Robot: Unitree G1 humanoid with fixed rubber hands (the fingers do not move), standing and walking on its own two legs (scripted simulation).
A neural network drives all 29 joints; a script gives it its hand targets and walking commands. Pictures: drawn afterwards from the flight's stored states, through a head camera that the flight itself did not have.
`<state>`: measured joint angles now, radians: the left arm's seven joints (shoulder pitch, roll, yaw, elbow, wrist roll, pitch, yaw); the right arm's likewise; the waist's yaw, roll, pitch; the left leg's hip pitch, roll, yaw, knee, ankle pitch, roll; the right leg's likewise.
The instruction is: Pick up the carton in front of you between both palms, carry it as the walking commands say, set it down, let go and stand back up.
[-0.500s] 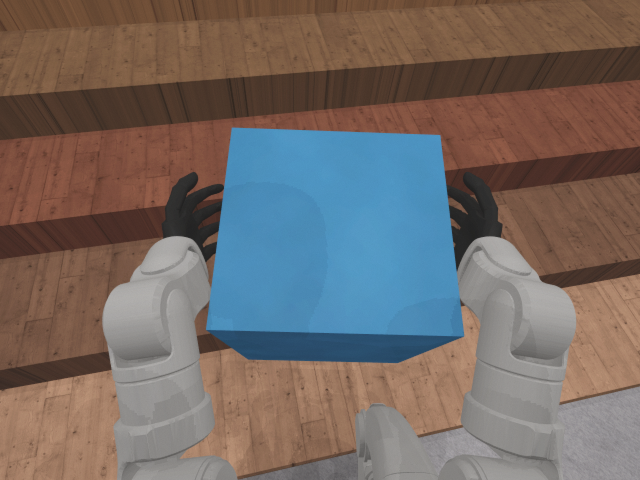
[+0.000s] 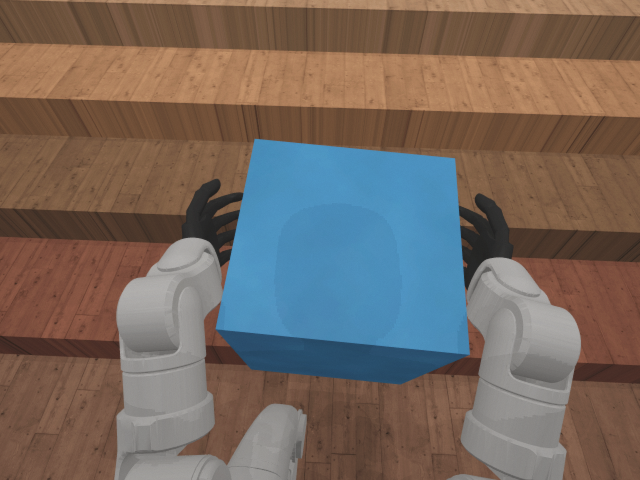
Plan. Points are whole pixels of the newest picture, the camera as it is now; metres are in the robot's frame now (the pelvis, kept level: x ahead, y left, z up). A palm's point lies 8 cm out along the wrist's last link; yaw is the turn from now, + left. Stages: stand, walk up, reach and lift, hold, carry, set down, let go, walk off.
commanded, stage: carry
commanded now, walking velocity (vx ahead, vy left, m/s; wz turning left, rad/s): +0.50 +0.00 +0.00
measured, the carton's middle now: (338, 279) +0.36 +0.03 +0.05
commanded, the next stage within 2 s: none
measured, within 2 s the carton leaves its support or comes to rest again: neither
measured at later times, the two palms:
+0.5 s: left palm out of the picture +0.69 +0.08 +0.28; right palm out of the picture +0.65 -0.22 +0.29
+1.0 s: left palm out of the picture +1.00 +0.03 +0.42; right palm out of the picture +1.01 -0.27 +0.41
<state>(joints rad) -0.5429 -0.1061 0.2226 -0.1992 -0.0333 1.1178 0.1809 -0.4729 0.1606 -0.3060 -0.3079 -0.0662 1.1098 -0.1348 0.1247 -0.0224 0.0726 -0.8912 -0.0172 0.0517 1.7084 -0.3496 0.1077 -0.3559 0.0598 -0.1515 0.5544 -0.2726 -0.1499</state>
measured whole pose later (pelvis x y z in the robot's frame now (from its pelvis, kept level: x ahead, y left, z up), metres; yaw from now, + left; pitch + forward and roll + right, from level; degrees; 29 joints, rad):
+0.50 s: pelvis +0.32 -0.02 +0.13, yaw -3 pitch +2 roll +1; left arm -0.60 -0.14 0.38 -0.21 0.07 1.23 0.17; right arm -0.69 0.06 -0.24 -0.06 0.06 1.19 -0.23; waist -0.14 -0.01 0.00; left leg -0.29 -0.03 0.14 0.60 -0.36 0.08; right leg -0.94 -0.03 0.02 1.85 -0.34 -0.10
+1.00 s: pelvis +0.65 -0.13 +0.27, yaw -1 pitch +3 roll -1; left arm -0.65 -0.12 0.25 -0.17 -0.02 1.19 0.21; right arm -0.58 0.12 -0.36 -0.28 -0.06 1.20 -0.13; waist 0.12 0.02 0.05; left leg -1.00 0.01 0.02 1.88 -0.44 0.13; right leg -0.35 0.00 -0.17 0.58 -0.29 -0.08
